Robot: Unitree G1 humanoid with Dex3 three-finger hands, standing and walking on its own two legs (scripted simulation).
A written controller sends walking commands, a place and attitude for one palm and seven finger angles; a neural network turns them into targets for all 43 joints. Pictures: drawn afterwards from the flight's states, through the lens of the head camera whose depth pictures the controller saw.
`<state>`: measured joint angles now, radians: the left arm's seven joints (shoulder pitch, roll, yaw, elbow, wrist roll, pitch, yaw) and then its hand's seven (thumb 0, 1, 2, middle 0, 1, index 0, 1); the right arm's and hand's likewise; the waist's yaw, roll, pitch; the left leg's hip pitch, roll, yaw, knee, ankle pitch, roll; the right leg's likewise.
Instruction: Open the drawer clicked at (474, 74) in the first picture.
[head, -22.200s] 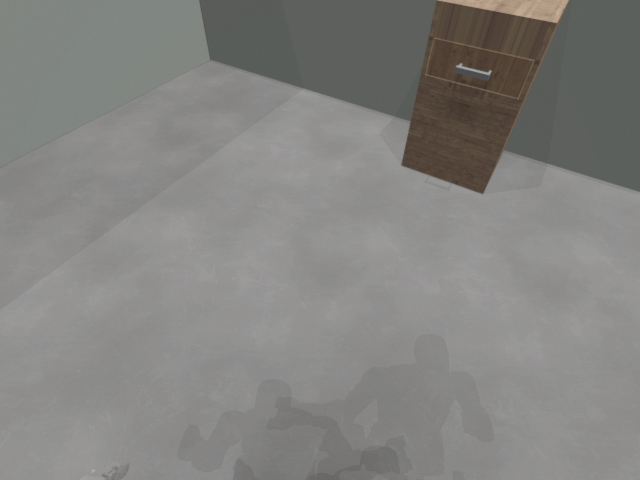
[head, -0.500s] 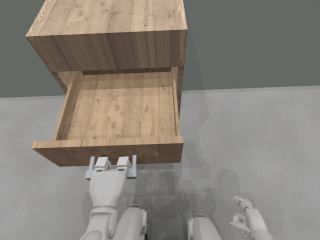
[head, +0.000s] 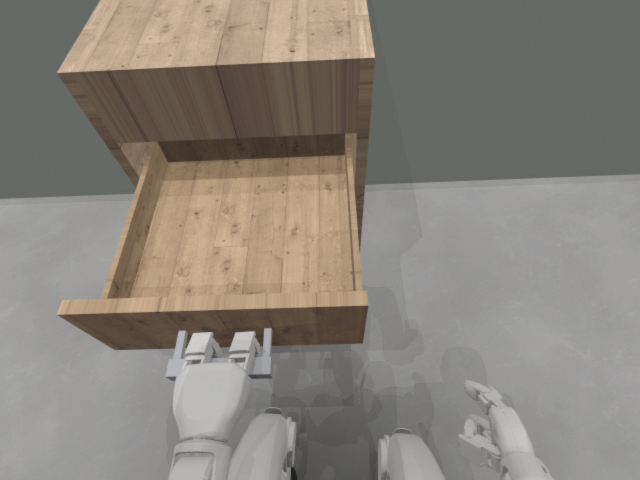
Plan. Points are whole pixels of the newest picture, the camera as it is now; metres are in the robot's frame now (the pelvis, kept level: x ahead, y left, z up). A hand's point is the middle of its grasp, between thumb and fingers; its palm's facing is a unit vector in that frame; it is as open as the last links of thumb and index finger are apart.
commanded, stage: pull the drawer open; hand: left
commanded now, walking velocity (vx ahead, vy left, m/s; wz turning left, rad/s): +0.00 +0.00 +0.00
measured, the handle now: (222, 352) +0.28 +0.16 -0.06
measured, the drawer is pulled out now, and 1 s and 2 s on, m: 0.30 0.30 0.29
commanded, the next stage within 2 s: open the thumb to release the handle in 0.04 s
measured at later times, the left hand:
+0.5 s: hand (220, 392) +0.24 +0.16 -0.08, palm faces -0.06 -0.09 -0.99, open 9.2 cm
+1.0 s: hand (219, 388) +0.24 +0.16 -0.08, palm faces -0.04 -0.08 -1.00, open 13.7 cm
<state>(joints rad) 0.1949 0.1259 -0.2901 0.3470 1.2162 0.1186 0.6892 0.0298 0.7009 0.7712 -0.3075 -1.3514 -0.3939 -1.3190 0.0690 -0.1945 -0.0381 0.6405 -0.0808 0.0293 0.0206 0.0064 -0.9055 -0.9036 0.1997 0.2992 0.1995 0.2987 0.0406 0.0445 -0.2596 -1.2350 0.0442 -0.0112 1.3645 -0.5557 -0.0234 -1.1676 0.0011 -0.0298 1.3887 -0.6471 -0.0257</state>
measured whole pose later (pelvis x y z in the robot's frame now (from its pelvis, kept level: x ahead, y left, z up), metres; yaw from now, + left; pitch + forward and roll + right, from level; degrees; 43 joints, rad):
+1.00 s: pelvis -0.01 +0.01 +0.00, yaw +0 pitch +24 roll -1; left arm 0.08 0.15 -0.29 0.43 1.19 0.15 0.72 0.00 -0.49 0.31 -0.33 -1.21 -0.32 -1.22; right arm 0.07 -0.19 -0.04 0.68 -0.07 0.02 -0.01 0.01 -0.90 -0.90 0.20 0.30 0.20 0.30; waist 0.03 0.04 -0.24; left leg -1.24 0.04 -0.02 1.35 -0.53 -0.02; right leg -1.16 0.00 -0.04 1.36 -0.62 -0.02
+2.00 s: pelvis +0.01 +0.00 +0.05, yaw +0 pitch +18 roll +0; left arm 0.17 0.17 -0.30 0.33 1.14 0.18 0.64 0.00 -0.49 0.30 -0.32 -1.20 -0.36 -1.22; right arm 0.11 -0.20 -0.04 0.64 -0.05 0.06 0.00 0.01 -0.91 -0.90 0.20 0.30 0.20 0.30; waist 0.03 0.05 -0.21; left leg -0.97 0.04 -0.01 1.14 -0.49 -0.02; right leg -0.91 0.00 -0.03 1.16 -0.57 -0.02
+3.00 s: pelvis +0.02 +0.00 +0.09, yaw +0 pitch +11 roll +1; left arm 0.21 0.19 -0.33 0.16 1.08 0.24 0.52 0.00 -0.49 0.30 -0.32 -1.20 -0.32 -1.20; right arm 0.11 -0.21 -0.03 0.61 -0.02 0.11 0.02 0.01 -0.91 -0.90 0.20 0.30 0.20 0.30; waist 0.05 0.07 -0.16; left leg -0.67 0.03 0.01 0.90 -0.41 -0.02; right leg -0.62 0.00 -0.01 0.93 -0.49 -0.02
